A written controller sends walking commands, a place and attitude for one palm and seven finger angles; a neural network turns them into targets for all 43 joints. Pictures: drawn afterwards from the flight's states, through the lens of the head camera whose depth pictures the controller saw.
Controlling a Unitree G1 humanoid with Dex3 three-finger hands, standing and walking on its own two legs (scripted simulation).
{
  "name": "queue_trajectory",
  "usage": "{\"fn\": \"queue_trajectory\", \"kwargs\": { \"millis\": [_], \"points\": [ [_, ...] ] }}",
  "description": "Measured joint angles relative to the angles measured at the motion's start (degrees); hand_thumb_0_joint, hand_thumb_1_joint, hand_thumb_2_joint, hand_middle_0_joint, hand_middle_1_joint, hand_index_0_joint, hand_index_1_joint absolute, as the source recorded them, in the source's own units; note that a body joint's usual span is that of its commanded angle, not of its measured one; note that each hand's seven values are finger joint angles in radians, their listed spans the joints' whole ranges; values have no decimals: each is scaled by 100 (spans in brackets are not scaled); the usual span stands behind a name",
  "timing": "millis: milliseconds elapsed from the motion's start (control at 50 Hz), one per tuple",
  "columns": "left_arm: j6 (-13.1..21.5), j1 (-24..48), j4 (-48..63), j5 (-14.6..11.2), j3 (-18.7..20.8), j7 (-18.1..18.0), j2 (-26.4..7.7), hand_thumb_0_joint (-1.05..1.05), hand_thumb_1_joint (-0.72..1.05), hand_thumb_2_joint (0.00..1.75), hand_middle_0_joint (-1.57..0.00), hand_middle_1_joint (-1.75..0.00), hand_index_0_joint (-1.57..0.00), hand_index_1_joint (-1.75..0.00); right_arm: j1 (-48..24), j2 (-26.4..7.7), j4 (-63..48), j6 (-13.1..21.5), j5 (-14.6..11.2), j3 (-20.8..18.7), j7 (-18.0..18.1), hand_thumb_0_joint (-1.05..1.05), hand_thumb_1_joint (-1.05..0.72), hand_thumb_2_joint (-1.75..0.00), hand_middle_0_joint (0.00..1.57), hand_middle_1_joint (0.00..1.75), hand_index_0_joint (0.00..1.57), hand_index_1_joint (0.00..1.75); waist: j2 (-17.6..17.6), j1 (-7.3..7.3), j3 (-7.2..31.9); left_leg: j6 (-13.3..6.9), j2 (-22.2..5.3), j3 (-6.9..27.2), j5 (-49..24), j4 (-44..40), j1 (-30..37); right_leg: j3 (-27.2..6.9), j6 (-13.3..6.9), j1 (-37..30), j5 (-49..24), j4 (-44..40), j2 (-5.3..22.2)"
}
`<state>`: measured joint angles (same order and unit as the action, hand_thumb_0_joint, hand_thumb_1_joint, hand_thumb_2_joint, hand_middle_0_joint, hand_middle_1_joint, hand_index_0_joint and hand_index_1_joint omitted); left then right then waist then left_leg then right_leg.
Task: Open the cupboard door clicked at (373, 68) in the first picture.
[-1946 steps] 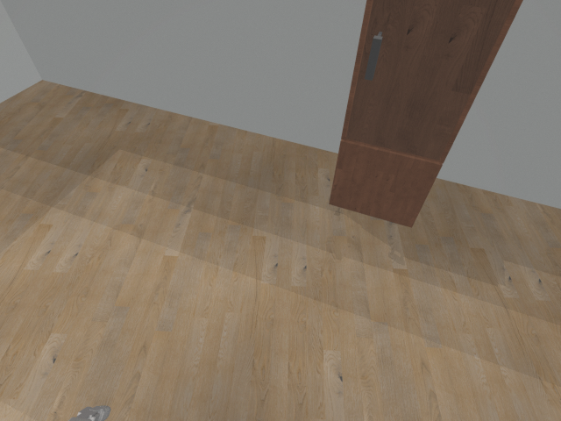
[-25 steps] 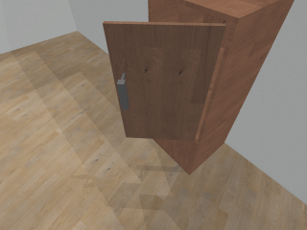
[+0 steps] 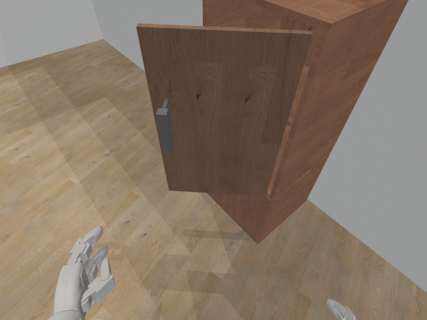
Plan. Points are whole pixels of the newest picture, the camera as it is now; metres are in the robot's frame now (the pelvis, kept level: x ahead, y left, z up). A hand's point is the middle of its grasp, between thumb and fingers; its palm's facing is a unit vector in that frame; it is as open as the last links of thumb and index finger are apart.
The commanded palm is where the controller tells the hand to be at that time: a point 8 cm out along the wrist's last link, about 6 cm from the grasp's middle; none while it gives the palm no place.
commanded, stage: raise the hand with hooked fingers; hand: left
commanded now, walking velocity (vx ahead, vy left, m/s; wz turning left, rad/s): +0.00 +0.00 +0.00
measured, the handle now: (167, 125) +0.59 +0.15 +0.02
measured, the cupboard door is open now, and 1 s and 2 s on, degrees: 46 46 46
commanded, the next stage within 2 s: move the hooked fingers beside the handle in 1.92 s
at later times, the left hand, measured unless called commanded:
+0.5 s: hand (108, 281) +0.20 +0.20 -0.02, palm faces -0.05 -1.00 -0.06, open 10.1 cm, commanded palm +0.17 +0.26 -0.01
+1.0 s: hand (82, 256) +0.23 +0.25 +0.01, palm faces -0.01 -1.00 -0.06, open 13.0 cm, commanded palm +0.21 +0.30 +0.02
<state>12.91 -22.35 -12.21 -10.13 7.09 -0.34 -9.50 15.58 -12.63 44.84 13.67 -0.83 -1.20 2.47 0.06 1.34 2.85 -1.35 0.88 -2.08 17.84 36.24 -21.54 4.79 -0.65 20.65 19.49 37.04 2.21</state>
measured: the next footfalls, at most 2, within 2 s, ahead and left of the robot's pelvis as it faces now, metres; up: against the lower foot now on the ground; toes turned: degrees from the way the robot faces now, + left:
none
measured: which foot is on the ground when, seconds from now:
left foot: down 0.00-1.00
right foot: down 0.00-1.00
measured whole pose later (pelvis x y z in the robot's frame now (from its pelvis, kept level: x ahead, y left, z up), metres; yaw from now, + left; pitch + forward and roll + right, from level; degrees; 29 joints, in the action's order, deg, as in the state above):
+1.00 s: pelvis -0.02 +0.01 -0.05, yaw +0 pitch +11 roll -3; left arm 20.0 -11.2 -11.2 -20.4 19.8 25.0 -20.2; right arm 15.0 -15.3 31.3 14.0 -2.6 1.0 3.9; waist 0.6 0.4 6.0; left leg -1.7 -1.5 -0.5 26.1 57.9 -43.0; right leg 6.0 -0.9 39.9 25.6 54.5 0.7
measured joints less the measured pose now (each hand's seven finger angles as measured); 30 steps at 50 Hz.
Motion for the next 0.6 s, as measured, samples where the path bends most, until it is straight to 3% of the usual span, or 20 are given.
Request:
{"fn": "queue_trajectory", "kwargs": {
  "millis": [100, 140, 200, 260, 340, 400, 480, 540, 600],
  "points": [
    [1968, 208, -17, -372, 349, 1485, -145, 1, 77, 84, -20, -39, -21, -39, -568, -127, -853, 198, 41, -212, -264, 1, -90, -90, 21, 30, 20, 30, -128, -62, 428, 68, -151, -82, 601, 1553, -1606, -94, -104, 1664, 579, 1580, -63],
    [2224, 156, -65, -505, 423, 2088, -246, 1, 73, 82, -21, -41, -21, -42, -728, -208, -1169, 208, -6, -265, -283, 1, -90, -90, 21, 30, 20, 30, -183, -132, 488, 91, -198, -70, 843, 2140, -2131, -90, -157, 2192, 814, 2163, -83],
    [1938, -32, 11, -778, 554, 2503, -296, 1, 66, 79, -22, -46, -22, -46, -840, -301, -1510, 159, -84, -296, -180, 1, -90, -90, 20, 30, 20, 30, -204, -254, 530, 101, -252, 16, 1078, 2773, -2659, -15, -215, 2675, 1084, 2752, -111],
    [1612, -233, 346, -894, 726, 2432, -288, 1, 58, 76, -22, -50, -23, -51, -829, -281, -1615, 104, -105, -268, -53, 1, -90, -90, 20, 30, 20, 30, -165, -364, 505, 198, -310, 181, 1273, 3138, -2907, 139, -268, 2825, 1226, 2996, -160],
    [1514, -232, 854, -866, 855, 2351, -402, 2, 49, 72, -23, -56, -23, -57, -733, -129, -1436, 52, -91, -103, 73, 1, -90, -90, 20, 30, 20, 30, -76, -431, 456, 246, -356, 390, 1315, 3286, -3026, 338, -308, 2815, 1248, 2993, -217],
    [1387, 72, 884, -907, 900, 2502, -566, 1, 42, 70, -23, -60, -23, -61, -662, -7, -1233, 13, -109, 60, 113, 1, -90, -90, 20, 30, 20, 30, 37, -389, 414, 259, -374, 482, 1267, 3260, -3060, 425, -323, 2789, 1183, 2890, -247],
    [935, 460, 646, -1015, 1004, 2699, -785, 1, 33, 66, -24, -66, -24, -67, -477, 122, -1100, -61, -146, 210, 126, 1, -90, -90, 21, 30, 21, 30, 141, -250, 383, 244, -382, 431, 1148, 3053, -2979, 378, -298, 2733, 1046, 2690, -259],
    [709, 544, 491, -1106, 1120, 2696, -857, 1, 26, 63, -25, -71, -25, -72, -267, 140, -1085, -86, -150, 231, 122, 1, -90, -90, 21, 30, 21, 30, 176, -141, 392, 210, -377, 329, 1051, 2824, -2830, 281, -258, 2636, 937, 2499, -257],
    [723, 532, 414, -1144, 1207, 2589, -850, 1, 19, 60, -25, -75, -25, -76, -62, 69, -1084, -67, -146, 188, 115, 1, -90, -90, 21, 30, 21, 30, 181, -70, 411, 168, -358, 238, 972, 2624, -2692, 195, -218, 2539, 849, 2333, -242]
  ]
}}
